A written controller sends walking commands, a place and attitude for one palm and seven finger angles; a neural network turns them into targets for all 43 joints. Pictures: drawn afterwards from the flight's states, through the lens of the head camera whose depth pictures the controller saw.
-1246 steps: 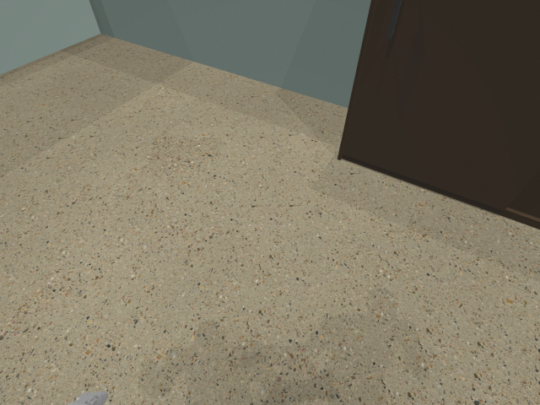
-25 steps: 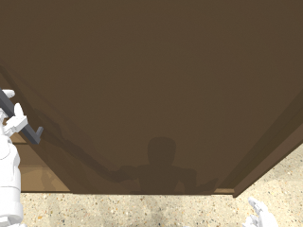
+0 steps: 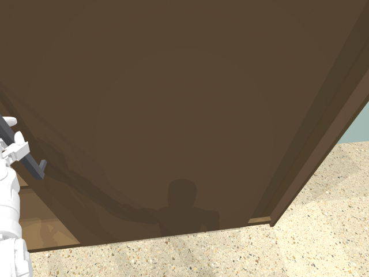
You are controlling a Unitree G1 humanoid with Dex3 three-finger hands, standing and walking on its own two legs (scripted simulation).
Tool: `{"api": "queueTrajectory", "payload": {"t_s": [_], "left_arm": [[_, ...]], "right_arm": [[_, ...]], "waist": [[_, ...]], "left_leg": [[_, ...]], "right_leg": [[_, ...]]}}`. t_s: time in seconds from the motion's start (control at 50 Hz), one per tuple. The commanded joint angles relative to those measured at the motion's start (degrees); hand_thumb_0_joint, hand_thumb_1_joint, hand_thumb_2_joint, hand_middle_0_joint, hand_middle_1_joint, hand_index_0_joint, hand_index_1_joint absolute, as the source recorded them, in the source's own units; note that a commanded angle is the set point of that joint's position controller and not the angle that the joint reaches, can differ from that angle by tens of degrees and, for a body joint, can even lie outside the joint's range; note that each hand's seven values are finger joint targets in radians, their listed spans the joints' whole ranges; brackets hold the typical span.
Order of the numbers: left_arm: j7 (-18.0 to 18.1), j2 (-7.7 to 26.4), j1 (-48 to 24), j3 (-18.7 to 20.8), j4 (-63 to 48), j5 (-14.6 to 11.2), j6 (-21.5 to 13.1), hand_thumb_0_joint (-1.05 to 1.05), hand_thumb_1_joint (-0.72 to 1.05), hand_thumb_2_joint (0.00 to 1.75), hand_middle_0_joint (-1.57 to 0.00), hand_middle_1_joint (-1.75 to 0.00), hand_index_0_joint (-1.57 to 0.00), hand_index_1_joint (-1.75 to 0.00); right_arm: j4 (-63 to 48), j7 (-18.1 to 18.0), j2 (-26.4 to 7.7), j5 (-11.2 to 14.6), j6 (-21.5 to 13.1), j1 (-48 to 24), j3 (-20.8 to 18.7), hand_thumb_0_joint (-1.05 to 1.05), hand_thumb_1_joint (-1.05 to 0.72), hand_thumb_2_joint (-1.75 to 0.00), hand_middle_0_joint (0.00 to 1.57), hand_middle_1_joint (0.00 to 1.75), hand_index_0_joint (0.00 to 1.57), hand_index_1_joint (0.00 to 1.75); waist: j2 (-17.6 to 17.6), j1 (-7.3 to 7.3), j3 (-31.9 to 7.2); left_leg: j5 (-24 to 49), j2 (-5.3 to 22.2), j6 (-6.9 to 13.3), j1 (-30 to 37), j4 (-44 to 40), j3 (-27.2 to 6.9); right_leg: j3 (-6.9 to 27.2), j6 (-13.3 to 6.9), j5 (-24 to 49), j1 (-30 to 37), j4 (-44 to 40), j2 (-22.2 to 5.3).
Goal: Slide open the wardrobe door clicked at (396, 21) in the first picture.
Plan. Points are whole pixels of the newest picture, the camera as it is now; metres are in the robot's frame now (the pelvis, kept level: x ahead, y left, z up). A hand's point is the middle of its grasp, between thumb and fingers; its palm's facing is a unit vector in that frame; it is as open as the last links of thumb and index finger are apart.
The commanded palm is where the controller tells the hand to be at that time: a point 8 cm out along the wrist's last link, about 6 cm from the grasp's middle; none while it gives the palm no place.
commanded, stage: stop walking and hold the door there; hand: left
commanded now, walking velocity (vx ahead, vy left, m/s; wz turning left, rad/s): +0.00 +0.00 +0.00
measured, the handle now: (12, 131) +0.40 +0.41 +0.11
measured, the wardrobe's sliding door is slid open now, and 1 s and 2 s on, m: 0.67 0.67 0.67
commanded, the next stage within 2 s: loosen the grip on the handle in 1.80 s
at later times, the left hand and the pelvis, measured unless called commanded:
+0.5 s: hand (22, 147) +0.37 +0.37 +0.10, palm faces +0.52 -0.81 -0.28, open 5.6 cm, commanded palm +0.33 +0.38 +0.09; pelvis +0.01 +0.03 -0.01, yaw +3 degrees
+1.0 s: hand (23, 148) +0.37 +0.38 +0.09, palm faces +0.33 -0.92 -0.22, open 5.4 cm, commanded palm +0.34 +0.39 +0.09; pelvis -0.01 +0.13 -0.02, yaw +4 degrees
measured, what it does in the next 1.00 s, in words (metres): steps to the left: right foot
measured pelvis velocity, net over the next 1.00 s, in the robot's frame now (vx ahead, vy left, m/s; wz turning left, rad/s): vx -0.01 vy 0.13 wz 0.07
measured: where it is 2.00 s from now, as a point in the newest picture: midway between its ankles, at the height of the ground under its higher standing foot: outside the picture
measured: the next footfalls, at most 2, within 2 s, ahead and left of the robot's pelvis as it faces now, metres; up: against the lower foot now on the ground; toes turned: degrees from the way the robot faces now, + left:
right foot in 0.82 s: -0.05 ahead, -0.05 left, +0.00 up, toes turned -8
left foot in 1.02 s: +0.06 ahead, +0.31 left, +0.00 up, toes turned +10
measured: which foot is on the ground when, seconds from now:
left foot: down 0.00-0.80, up 0.82-1.00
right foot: down 0.00-0.52, up 0.54-0.80, down 0.82-1.00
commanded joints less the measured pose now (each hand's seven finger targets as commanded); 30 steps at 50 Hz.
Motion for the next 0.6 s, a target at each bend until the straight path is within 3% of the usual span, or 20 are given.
{"api": "queueTrajectory", "payload": {"t_s": [0.0,0.04,0.1,0.16,0.2,0.22,0.26,0.3,0.32,0.38,0.42,0.44,0.46,0.48,0.5,0.52,0.54,0.58], "left_arm": [[-1.3,10.5,-16.5,-3.0,-7.7,0.5,-3.6,0.00,0.90,0.90,-0.45,-1.40,-0.45,-1.40],[-1.5,9.7,-18.4,-4.1,-7.7,0.7,-3.5,0.00,0.90,0.90,-0.45,-1.40,-0.45,-1.40],[-1.7,10.7,-18.7,-3.7,-5.0,0.8,-3.2,0.00,0.90,0.90,-0.45,-1.40,-0.45,-1.40],[-2.0,11.6,-19.6,-3.5,-3.2,0.8,-3.6,0.00,0.90,0.90,-0.45,-1.40,-0.45,-1.40],[-2.2,11.9,-20.5,-3.0,-3.5,1.1,-4.2,0.00,0.90,0.90,-0.45,-1.40,-0.45,-1.40],[-2.3,11.4,-20.2,-3.2,-3.2,1.1,-4.4,0.00,0.90,0.90,-0.45,-1.40,-0.45,-1.40],[-2.2,12.8,-19.3,-2.6,-2.2,0.9,-4.7,0.00,0.90,0.90,-0.45,-1.40,-0.45,-1.40],[-1.9,15.4,-19.4,0.0,-2.4,1.4,-5.2,0.00,0.90,0.90,-0.45,-1.40,-0.45,-1.40],[-2.1,14.7,-19.2,-0.4,-2.7,1.5,-5.5,0.00,0.90,0.90,-0.45,-1.40,-0.45,-1.40],[-2.4,12.4,-18.2,-1.5,-5.0,1.0,-5.6,0.00,0.90,0.90,-0.45,-1.40,-0.45,-1.40],[-2.5,9.9,-18.0,-3.2,-7.1,1.0,-5.7,0.00,0.90,0.90,-0.45,-1.40,-0.45,-1.40],[-2.5,9.4,-17.8,-3.3,-8.3,1.0,-6.0,0.00,0.90,0.90,-0.45,-1.40,-0.45,-1.40],[-2.8,8.2,-19.0,-5.1,-11.3,0.8,-6.7,0.00,0.90,0.90,-0.45,-1.40,-0.45,-1.40],[-2.9,5.4,-18.5,-6.5,-13.6,0.7,-7.5,0.00,0.90,0.90,-0.45,-1.40,-0.45,-1.40],[-2.8,4.5,-19.0,-6.9,-17.6,0.6,-8.5,0.00,0.90,0.90,-0.45,-1.40,-0.45,-1.40],[-2.9,2.4,-18.8,-8.6,-22.0,0.7,-8.9,0.00,0.90,0.90,-0.45,-1.40,-0.45,-1.40],[-2.6,1.2,-19.2,-9.4,-25.1,0.2,-8.9,0.00,0.90,0.90,-0.45,-1.40,-0.45,-1.40],[-2.4,0.2,-19.6,-10.6,-26.2,-0.2,-7.7,0.00,0.90,0.90,-0.45,-1.40,-0.45,-1.40]], "right_arm": [[-6.6,-0.8,-8.5,-0.2,-3.1,-3.4,-2.2,0.00,-0.90,-0.90,0.20,0.30,0.20,0.30],[-6.4,-0.6,-8.7,-0.1,-3.4,-3.0,-2.4,0.00,-0.90,-0.90,0.20,0.30,0.20,0.30],[-6.1,-0.4,-8.9,-0.1,-3.2,-2.3,-2.5,0.00,-0.90,-0.90,0.20,0.30,0.20,0.30],[-5.4,-0.2,-9.0,0.0,-3.0,-1.7,-2.8,0.00,-0.90,-0.90,0.20,0.30,0.20,0.30],[-5.4,0.0,-8.9,-0.1,-3.0,-1.6,-2.9,0.00,-0.90,-0.90,0.20,0.30,0.20,0.30],[-5.5,0.2,-8.8,-0.1,-2.9,-1.9,-3.1,0.00,-0.90,-0.90,0.20,0.30,0.20,0.30],[-5.2,0.3,-9.2,0.1,-2.0,-1.5,-3.6,0.00,-0.90,-0.90,0.20,0.30,0.20,0.30],[-5.0,0.5,-9.0,-0.2,-1.1,-2.1,-3.9,0.00,-0.90,-0.90,0.20,0.30,0.20,0.30],[-5.1,0.7,-8.9,-0.2,-0.8,-2.5,-4.0,0.00,-0.90,-0.90,0.20,0.30,0.20,0.30],[-5.6,0.8,-8.5,0.0,-0.1,-4.1,-4.1,0.00,-0.90,-0.90,0.20,0.30,0.20,0.30],[-5.9,0.7,-8.2,-0.1,0.2,-4.7,-4.2,0.00,-0.90,-0.90,0.20,0.30,0.20,0.30],[-6.0,0.7,-8.4,-0.2,0.4,-4.9,-4.4,0.00,-0.90,-0.90,0.20,0.30,0.20,0.30],[-6.2,0.6,-9.2,-0.2,0.7,-5.8,-4.5,0.00,-0.90,-0.90,0.20,0.30,0.20,0.30],[-7.5,0.7,-9.2,-0.5,0.9,-6.2,-4.2,0.00,-0.90,-0.90,0.20,0.30,0.20,0.30],[-8.3,1.1,-9.1,-0.7,0.5,-7.0,-3.9,0.00,-0.90,-0.90,0.20,0.30,0.20,0.30],[-9.3,1.5,-8.1,-1.0,-0.6,-7.8,-3.7,0.00,-0.90,-0.90,0.20,0.30,0.20,0.30],[-9.5,1.3,-7.6,-0.8,-1.3,-8.9,-3.5,0.00,-0.90,-0.90,0.20,0.30,0.20,0.30],[-8.8,0.9,-7.5,-0.5,-1.7,-9.3,-3.5,0.00,-0.90,-0.90,0.20,0.30,0.20,0.30]], "waist": [[10.3,1.78,-8.2],[10.6,1.63,-8.6],[6.4,1.54,-8.2],[2.3,0.93,-7.7],[2.1,0.85,-7.7],[1.3,1.05,-6.8],[-2.2,0.91,-5.9],[-5.6,1.47,-6.2],[-7.7,1.60,-7.0],[-11.3,2.12,-7.3],[-12.9,1.81,-7.0],[-11.1,1.83,-7.0],[-5.4,1.72,-7.1],[1.8,1.90,-7.2],[10.3,1.88,-9.7],[12.6,2.20,-11.4],[10.5,2.59,-12.6],[6.3,2.44,-13.2]], "left_leg": [[-25.4,10.3,1.5,3.4,-16.8,-14.6],[-25.2,9.5,1.0,3.6,-16.0,-12.3],[-21.3,7.5,0.1,3.8,-12.3,-9.3],[-17.3,5.2,-1.0,6.6,-7.2,-7.4],[-15.6,5.0,-1.4,7.7,-5.2,-7.4],[-16.0,4.4,-1.2,7.2,-3.7,-7.1],[-13.8,2.4,-1.2,6.4,1.6,-5.9],[-9.2,0.9,-2.1,3.3,6.7,-5.6],[-7.9,0.4,-2.4,2.3,8.3,-6.5],[-8.3,0.1,-2.8,0.6,8.3,-7.5],[-4.3,1.0,-2.8,3.4,5.3,-7.3],[1.0,2.1,-2.4,5.9,3.0,-7.4],[6.0,4.6,-1.3,7.9,0.2,-9.3],[9.3,8.7,1.1,7.7,-2.9,-14.7],[11.1,13.3,3.1,9.0,-8.6,-21.6],[2.9,15.3,3.7,8.9,-13.3,-25.0],[-1.5,14.5,3.8,9.6,-13.0,-23.2],[-0.1,11.6,4.6,9.9,-11.3,-17.1]], "right_leg": [[0.2,-0.5,-2.6,3.3,-0.9,-0.7],[0.1,-0.6,-2.3,4.0,-2.0,-0.7],[1.3,-0.7,-2.0,3.7,-6.0,-2.0],[4.4,-1.5,-5.0,-1.5,-9.7,-4.2],[5.5,-1.8,-6.5,-4.6,-9.8,-5.1],[6.6,-1.9,-8.2,-5.6,-10.5,-5.9],[10.2,-3.4,-8.2,-6.4,-12.2,-10.3],[14.2,-5.3,1.9,-3.5,-11.3,-16.2],[14.1,-6.0,7.8,-1.5,-10.0,-18.1],[13.3,-6.4,24.4,2.9,-5.6,-20.9],[10.1,-4.9,26.1,0.6,-2.4,-20.4],[8.2,-3.7,22.7,-1.7,-0.6,-18.9],[5.1,-2.0,16.6,-3.7,2.3,-15.3],[1.4,-0.3,5.2,-5.7,8.5,-10.3],[-1.8,0.9,-13.4,-8.4,19.9,-5.0],[-1.2,0.4,-19.7,-8.9,30.6,-3.0],[-0.3,0.2,-17.5,-9.3,34.8,-3.6],[-2.0,1.0,-15.2,-9.2,36.7,-3.8]]}}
